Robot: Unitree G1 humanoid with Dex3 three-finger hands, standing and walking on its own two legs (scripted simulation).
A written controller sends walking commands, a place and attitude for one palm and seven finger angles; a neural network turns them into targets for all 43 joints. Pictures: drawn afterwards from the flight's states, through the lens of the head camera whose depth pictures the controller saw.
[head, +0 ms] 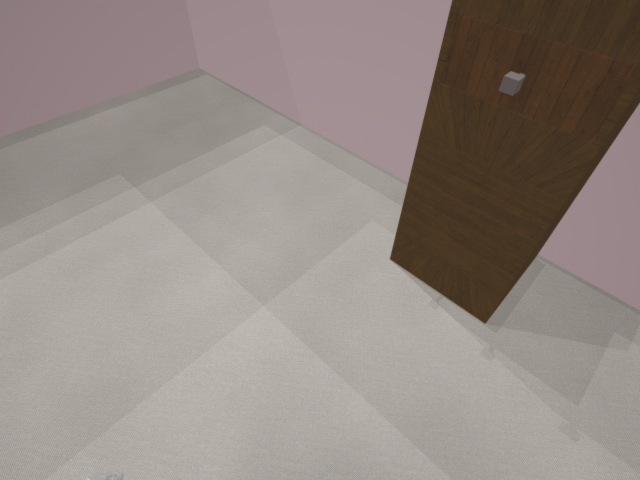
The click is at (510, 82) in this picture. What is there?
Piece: drawer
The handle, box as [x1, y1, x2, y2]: [498, 71, 525, 95]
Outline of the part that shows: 525,74 518,74 510,71 504,75 498,90 511,95 514,94 519,90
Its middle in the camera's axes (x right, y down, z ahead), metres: +0.44 -0.36 +0.88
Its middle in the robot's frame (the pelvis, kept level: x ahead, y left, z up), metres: +0.93 -0.40 +0.08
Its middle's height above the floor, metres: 0.86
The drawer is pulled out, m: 0.00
